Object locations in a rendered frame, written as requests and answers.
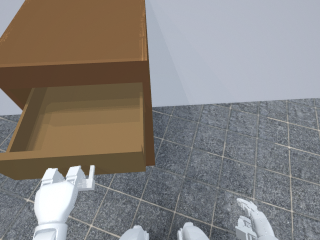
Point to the drawer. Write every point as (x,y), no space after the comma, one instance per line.
(82,125)

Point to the robot left hand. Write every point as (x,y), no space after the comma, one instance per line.
(54,201)

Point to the left robot forearm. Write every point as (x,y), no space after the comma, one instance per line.
(51,231)

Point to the robot shin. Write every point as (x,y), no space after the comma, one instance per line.
(137,227)
(188,224)

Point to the robot left shin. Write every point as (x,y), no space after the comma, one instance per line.
(137,227)

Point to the robot right hand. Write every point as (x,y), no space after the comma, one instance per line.
(255,227)

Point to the robot right shin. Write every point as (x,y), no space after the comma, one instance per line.
(188,224)

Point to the cabinet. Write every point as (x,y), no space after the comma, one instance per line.
(58,43)

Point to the handle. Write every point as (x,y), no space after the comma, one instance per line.
(85,184)

